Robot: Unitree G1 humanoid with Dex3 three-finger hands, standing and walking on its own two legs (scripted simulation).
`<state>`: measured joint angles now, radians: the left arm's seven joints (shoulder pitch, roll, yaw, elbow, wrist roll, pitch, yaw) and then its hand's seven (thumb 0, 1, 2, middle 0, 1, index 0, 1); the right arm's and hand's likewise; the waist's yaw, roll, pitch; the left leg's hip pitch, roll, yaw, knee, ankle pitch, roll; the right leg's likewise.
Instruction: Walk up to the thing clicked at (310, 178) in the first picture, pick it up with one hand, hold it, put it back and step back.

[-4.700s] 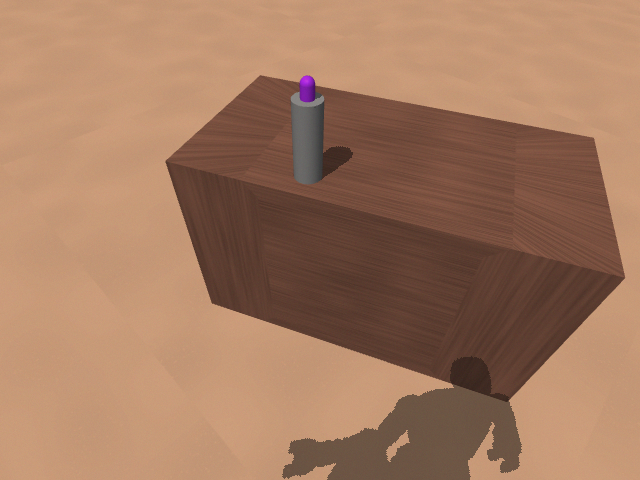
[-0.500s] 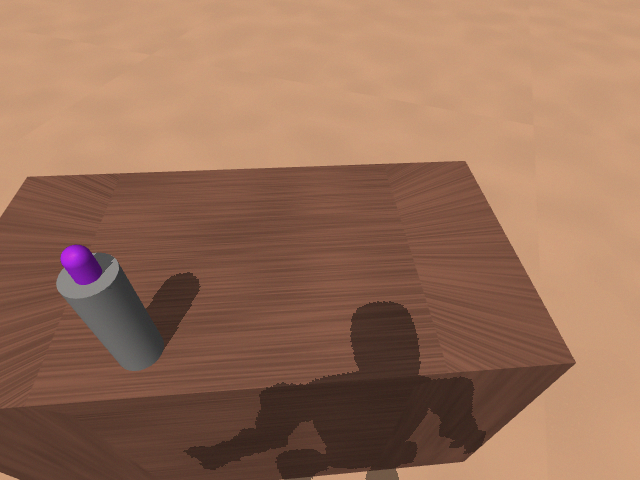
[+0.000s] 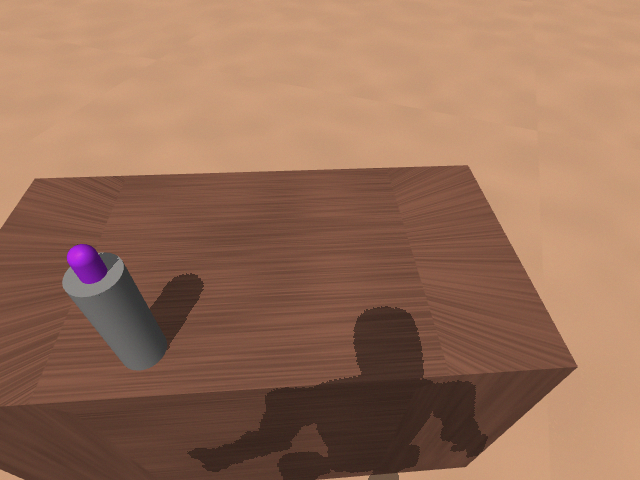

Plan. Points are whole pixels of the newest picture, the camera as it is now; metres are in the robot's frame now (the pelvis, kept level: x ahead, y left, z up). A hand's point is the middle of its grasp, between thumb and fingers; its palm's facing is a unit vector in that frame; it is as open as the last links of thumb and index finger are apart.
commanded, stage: stand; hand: left
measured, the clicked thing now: (116, 307) +0.38 +0.29 +0.00
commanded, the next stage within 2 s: rise first in 1.12 s
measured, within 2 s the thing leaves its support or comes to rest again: neither
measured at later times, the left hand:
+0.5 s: hand out of the picture +0.06 +0.25 -0.16, palm faces -0.04 -0.94 -0.34, open 7.4 cm
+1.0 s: hand out of the picture +0.07 +0.26 -0.15, palm faces -0.04 -0.94 -0.35, open 7.4 cm
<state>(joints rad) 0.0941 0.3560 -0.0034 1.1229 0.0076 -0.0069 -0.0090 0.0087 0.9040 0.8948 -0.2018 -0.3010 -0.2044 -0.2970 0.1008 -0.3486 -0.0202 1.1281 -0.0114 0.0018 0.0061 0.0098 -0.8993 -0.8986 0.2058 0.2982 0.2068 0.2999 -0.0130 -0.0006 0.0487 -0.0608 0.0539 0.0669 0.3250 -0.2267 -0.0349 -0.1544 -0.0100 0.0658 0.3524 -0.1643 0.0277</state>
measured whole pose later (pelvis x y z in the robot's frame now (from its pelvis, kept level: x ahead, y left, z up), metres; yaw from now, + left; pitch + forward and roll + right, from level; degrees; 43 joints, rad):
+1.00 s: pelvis -0.01 +0.00 +0.00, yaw +1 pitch -2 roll +0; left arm 0.11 0.36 -0.01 1.11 0.01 -0.01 -0.01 0.01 0.90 0.89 -0.20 -0.30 -0.20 -0.30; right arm 0.12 -0.35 -0.02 1.13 -0.01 0.00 0.01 0.01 -0.90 -0.90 0.21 0.30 0.21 0.30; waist -0.01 0.00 0.05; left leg -0.07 0.05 0.06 0.33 -0.22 -0.03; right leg -0.16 -0.02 0.06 0.36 -0.16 0.03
